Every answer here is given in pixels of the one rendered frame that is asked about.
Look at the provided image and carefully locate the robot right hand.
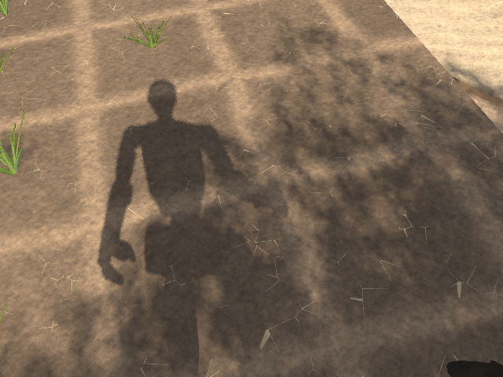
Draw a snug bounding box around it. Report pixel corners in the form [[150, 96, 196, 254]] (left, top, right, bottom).
[[446, 361, 503, 377]]

